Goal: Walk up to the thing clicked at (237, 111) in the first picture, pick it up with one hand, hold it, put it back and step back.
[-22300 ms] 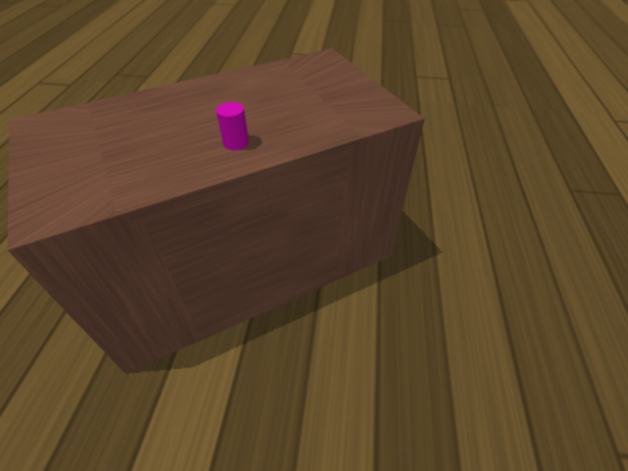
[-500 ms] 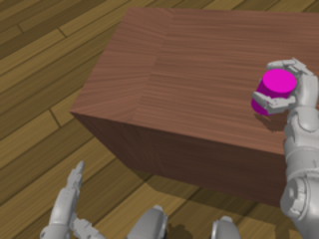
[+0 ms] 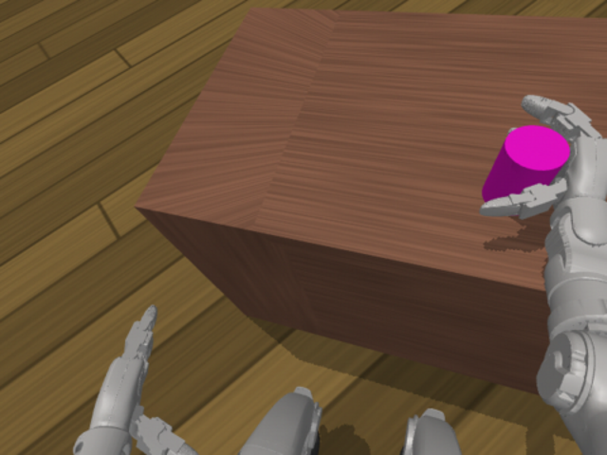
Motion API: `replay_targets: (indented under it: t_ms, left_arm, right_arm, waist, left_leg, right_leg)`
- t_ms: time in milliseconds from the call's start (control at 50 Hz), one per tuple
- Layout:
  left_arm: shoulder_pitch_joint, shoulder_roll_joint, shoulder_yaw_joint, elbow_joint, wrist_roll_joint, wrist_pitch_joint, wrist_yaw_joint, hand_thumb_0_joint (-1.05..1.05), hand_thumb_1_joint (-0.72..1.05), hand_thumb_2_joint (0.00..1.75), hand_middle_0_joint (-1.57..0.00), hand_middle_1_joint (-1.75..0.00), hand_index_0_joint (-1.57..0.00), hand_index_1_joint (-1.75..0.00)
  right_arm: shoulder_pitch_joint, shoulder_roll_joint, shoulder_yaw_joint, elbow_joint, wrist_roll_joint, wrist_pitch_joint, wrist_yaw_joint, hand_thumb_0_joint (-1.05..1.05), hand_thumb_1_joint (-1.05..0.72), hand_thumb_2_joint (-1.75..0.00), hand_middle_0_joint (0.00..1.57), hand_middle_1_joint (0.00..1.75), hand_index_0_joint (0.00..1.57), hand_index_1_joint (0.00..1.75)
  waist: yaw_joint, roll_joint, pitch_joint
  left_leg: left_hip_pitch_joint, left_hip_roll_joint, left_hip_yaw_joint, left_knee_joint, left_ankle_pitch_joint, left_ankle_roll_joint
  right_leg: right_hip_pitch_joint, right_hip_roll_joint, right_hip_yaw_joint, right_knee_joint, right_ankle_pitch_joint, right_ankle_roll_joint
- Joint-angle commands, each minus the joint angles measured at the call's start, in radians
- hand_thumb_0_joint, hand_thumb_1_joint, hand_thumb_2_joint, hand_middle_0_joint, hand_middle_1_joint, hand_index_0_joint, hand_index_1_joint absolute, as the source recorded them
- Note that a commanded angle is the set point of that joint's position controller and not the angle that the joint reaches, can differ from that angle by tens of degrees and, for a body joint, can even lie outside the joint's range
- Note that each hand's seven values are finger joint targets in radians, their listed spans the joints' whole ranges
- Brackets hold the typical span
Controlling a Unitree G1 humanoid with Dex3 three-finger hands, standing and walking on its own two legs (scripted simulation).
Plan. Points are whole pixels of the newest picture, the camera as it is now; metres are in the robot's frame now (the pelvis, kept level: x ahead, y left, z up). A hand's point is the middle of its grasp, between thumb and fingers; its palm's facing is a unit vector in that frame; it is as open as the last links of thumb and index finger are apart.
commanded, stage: withdraw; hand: right
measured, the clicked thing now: (521, 173) +0.51 -0.16 +0.03
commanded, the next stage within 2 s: rise in 0.36 s
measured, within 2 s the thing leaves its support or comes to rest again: neither
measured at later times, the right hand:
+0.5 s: hand out of the picture +0.51 -0.22 +0.17, palm faces +0.07 +1.00 -0.03, open 17.6 cm
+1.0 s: hand out of the picture +0.40 -0.29 +0.15, palm faces +0.27 +0.91 -0.32, open 17.7 cm
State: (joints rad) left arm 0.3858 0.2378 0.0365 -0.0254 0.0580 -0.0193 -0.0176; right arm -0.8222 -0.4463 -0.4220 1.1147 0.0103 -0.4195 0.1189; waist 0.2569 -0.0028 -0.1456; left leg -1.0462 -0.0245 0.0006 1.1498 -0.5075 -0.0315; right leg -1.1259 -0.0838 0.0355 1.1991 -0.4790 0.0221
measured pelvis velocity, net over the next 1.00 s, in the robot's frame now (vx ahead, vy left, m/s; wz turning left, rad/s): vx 0.04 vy -0.01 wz -0.02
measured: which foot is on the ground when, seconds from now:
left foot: down 0.00-1.00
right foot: down 0.00-1.00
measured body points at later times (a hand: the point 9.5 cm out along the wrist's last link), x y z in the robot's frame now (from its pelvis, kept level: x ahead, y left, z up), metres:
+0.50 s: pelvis +0.01 -0.01 +0.04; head +0.09 -0.03 +0.48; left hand +0.17 +0.24 +0.01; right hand +0.50 -0.28 +0.17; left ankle +0.02 +0.14 -0.64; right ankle +0.04 -0.13 -0.64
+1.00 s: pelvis +0.04 -0.01 +0.08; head +0.06 -0.01 +0.53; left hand +0.20 +0.25 +0.03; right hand +0.38 -0.33 +0.17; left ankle +0.02 +0.14 -0.64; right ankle +0.04 -0.13 -0.64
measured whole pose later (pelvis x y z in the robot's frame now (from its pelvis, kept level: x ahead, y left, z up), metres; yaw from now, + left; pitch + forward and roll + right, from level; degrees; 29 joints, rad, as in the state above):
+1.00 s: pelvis +0.04 -0.01 +0.08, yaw -1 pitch +9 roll +1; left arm 0.38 0.25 0.06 0.24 -0.05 0.07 0.00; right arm -0.31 -0.45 -0.26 0.60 0.02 -0.07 0.02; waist 0.03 -0.02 -0.15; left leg -0.48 0.01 -0.03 0.71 -0.39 -0.04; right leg -0.54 -0.05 -0.02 0.75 -0.37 0.01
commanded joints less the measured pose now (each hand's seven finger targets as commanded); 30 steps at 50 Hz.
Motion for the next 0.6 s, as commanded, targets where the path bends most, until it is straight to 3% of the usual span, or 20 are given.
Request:
replay_targets:
  t_ms: [0,60,80,100,140,160,220,240,260,320,380,420,460,480,500,520,560,580]
  left_arm:
    - [0.019,0.138,0.087,-0.162,0.004,-0.052,0.012,0.0,-0.51,0.03,-0.05,-0.05,-0.05,-0.04]
    - [0.013,0.162,0.101,-0.204,0.001,-0.05,0.015,0.0,-0.51,0.03,-0.05,-0.05,-0.05,-0.04]
    - [-0.006,0.178,0.112,-0.229,0.001,-0.049,0.017,0.0,-0.52,0.03,-0.05,-0.05,-0.05,-0.04]
    - [0.03,0.187,0.126,-0.206,0.0,-0.04,0.02,0.0,-0.52,0.03,-0.05,-0.05,-0.05,-0.04]
    - [0.045,0.192,0.131,-0.166,-0.006,-0.03,0.02,0.0,-0.52,0.04,-0.05,-0.05,-0.05,-0.04]
    - [0.068,0.196,0.143,-0.123,-0.008,-0.024,0.02,0.0,-0.52,0.04,-0.04,-0.04,-0.04,-0.04]
    - [-0.025,0.153,0.09,-0.116,-0.02,-0.022,0.02,0.0,-0.53,0.04,-0.04,-0.04,-0.04,-0.04]
    - [-0.001,0.145,0.088,-0.063,-0.024,-0.018,0.022,0.0,-0.53,0.04,-0.04,-0.04,-0.04,-0.04]
    - [-0.026,0.118,0.058,-0.032,-0.025,-0.02,0.019,0.0,-0.54,0.05,-0.04,-0.04,-0.04,-0.04]
    - [-0.088,0.116,0.032,-0.045,-0.035,-0.033,0.025,0.0,-0.55,0.05,-0.05,-0.04,-0.04,-0.04]
    - [-0.048,0.113,0.033,0.058,-0.046,-0.036,0.024,0.0,-0.54,0.04,-0.05,-0.04,-0.05,-0.04]
    - [-0.061,0.139,0.052,0.029,-0.056,-0.048,0.028,0.0,-0.53,0.03,-0.05,-0.05,-0.05,-0.04]
    - [-0.044,0.154,0.065,0.024,-0.061,-0.056,0.029,0.0,-0.57,0.09,-0.06,-0.07,-0.05,-0.08]
    - [-0.058,0.196,0.096,-0.059,-0.069,-0.03,0.033,0.0,-0.54,0.06,-0.06,-0.06,-0.05,-0.07]
    - [-0.041,0.178,0.09,-0.037,-0.076,-0.015,0.029,0.0,-0.54,0.06,-0.05,-0.06,-0.05,-0.06]
    - [0.023,0.159,0.07,-0.02,-0.078,-0.007,0.022,0.0,-0.52,0.06,-0.05,-0.06,-0.05,-0.06]
    - [0.045,0.129,0.045,0.023,-0.081,0.008,0.014,0.0,-0.53,0.05,-0.05,-0.06,-0.05,-0.05]
    - [0.085,0.141,0.058,0.066,-0.083,0.015,0.012,0.0,-0.52,0.05,-0.05,-0.06,-0.05,-0.06]
  right_arm:
    - [-0.442,-0.202,-0.016,-0.207,0.013,-0.065,-0.011,0.0,0.59,-0.21,0.24,0.26,0.25,0.26]
    - [-0.489,-0.27,-0.038,-0.283,0.007,-0.07,-0.017,0.0,0.57,-0.19,0.19,0.23,0.2,0.23]
    - [-0.475,-0.275,-0.032,-0.303,0.002,-0.064,-0.016,0.0,0.58,-0.17,0.16,0.2,0.17,0.2]
    - [-0.514,-0.319,-0.057,-0.35,0.008,-0.062,-0.02,0.0,0.58,-0.14,0.14,0.17,0.15,0.17]
    - [-0.465,-0.293,-0.04,-0.314,0.015,-0.033,-0.016,0.0,0.61,-0.1,0.11,0.13,0.12,0.13]
    - [-0.477,-0.336,-0.057,-0.361,0.015,-0.025,-0.016,0.0,0.61,-0.08,0.09,0.11,0.09,0.11]
    - [-0.539,-0.375,-0.065,-0.405,0.023,0.007,-0.006,0.0,0.61,-0.04,0.06,0.07,0.06,0.07]
    - [-0.505,-0.361,-0.063,-0.352,0.026,0.024,-0.001,0.0,0.61,-0.03,0.05,0.06,0.05,0.06]
    - [-0.429,-0.233,0.014,-0.228,0.03,0.054,0.019,0.0,0.61,-0.03,0.05,0.06,0.05,0.06]
    - [-0.481,-0.308,-0.007,-0.245,0.025,0.088,0.045,0.0,0.61,-0.04,0.04,0.06,0.05,0.06]
    - [-0.422,-0.249,0.025,-0.122,0.043,0.13,0.092,0.0,0.61,-0.04,0.04,0.06,0.05,0.06]
    - [-0.438,-0.281,0.003,-0.156,0.06,0.145,0.112,0.0,0.6,-0.05,0.05,0.05,0.05,0.05]
    - [-0.441,-0.227,0.04,-0.129,0.073,0.161,0.135,0.0,0.52,-0.05,0.06,0.06,0.06,0.06]
    - [-0.345,-0.401,0.035,-0.079,-0.033,0.211,0.075,0.0,0.55,-0.04,0.06,0.06,0.06,0.06]
    - [-0.413,-0.36,0.055,-0.151,-0.02,0.227,0.049,0.0,0.57,-0.04,0.06,0.06,0.06,0.06]
    - [-0.435,-0.273,0.113,-0.142,-0.014,0.238,0.044,0.0,0.58,-0.03,0.06,0.06,0.06,0.06]
    - [-0.436,-0.348,0.085,-0.183,-0.029,0.259,0.022,0.0,0.61,-0.03,0.05,0.06,0.06,0.06]
    - [-0.463,-0.41,0.066,-0.244,-0.035,0.262,0.004,0.0,0.61,-0.03,0.05,0.06,0.06,0.06]
  waist:
    - [0.0,-0.179,-0.488]
    - [-0.002,-0.211,-0.579]
    - [-0.015,-0.228,-0.628]
    - [-0.01,-0.238,-0.627]
    - [-0.023,-0.244,-0.614]
    - [-0.03,-0.269,-0.606]
    - [-0.062,-0.264,-0.583]
    - [-0.054,-0.25,-0.533]
    - [-0.056,-0.225,-0.465]
    - [-0.073,-0.187,-0.483]
    - [-0.057,-0.14,-0.364]
    - [-0.053,-0.114,-0.405]
    - [-0.027,-0.074,-0.372]
    - [-0.107,-0.049,-0.356]
    - [-0.086,-0.064,-0.346]
    - [-0.064,-0.037,-0.313]
    - [-0.099,-0.074,-0.293]
    - [-0.116,-0.085,-0.308]
  left_leg:
    - [0.165,-0.031,0.03,-0.14,0.32,0.046]
    - [0.189,-0.033,0.036,-0.144,0.329,0.048]
    - [0.208,-0.033,0.038,-0.142,0.358,0.046]
    - [0.213,-0.035,0.038,-0.151,0.368,0.046]
    - [0.235,-0.036,0.046,-0.166,0.397,0.045]
    - [0.24,-0.034,0.041,-0.172,0.421,0.041]
    - [0.288,-0.029,0.033,-0.207,0.415,0.042]
    - [0.282,-0.029,0.036,-0.218,0.406,0.042]
    - [0.272,-0.031,0.044,-0.231,0.387,0.046]
    - [0.327,-0.029,0.038,-0.265,0.405,0.04]
    - [0.313,-0.027,0.042,-0.293,0.382,0.037]
    - [0.344,-0.024,0.041,-0.31,0.395,0.034]
    - [0.342,-0.025,0.042,-0.33,0.378,0.033]
    - [0.407,-0.019,0.038,-0.37,0.351,0.032]
    - [0.411,-0.021,0.034,-0.383,0.348,0.026]
    - [0.4,-0.025,0.039,-0.393,0.325,0.03]
    - [0.415,-0.012,0.03,-0.411,0.324,0.027]
    - [0.425,-0.011,0.032,-0.416,0.322,0.031]
  right_leg:
    - [0.411,0.043,-0.005,-0.123,0.262,-0.036]
    - [0.489,0.039,0.002,-0.131,0.298,-0.033]
    - [0.533,0.038,0.002,-0.129,0.344,-0.033]
    - [0.554,0.038,0.0,-0.131,0.361,-0.032]
    - [0.598,0.042,-0.001,-0.149,0.421,-0.027]
    - [0.604,0.039,-0.004,-0.146,0.455,-0.03]
    - [0.599,0.043,-0.012,-0.18,0.427,-0.031]
    - [0.597,0.041,-0.012,-0.195,0.416,-0.031]
    - [0.58,0.045,-0.012,-0.223,0.4,-0.028]
    - [0.602,0.04,-0.014,-0.254,0.4,-0.031]
    - [0.57,0.04,-0.013,-0.291,0.36,-0.034]
    - [0.604,0.039,-0.012,-0.304,0.368,-0.039]
    - [0.606,0.04,-0.012,-0.322,0.341,-0.041]
    - [0.622,0.048,-0.029,-0.375,0.323,-0.034]
    - [0.632,0.046,-0.036,-0.383,0.303,-0.038]
    - [0.65,0.046,-0.036,-0.396,0.284,-0.034]
    - [0.638,0.06,-0.048,-0.413,0.274,-0.036]
    - [0.66,0.061,-0.049,-0.423,0.283,-0.034]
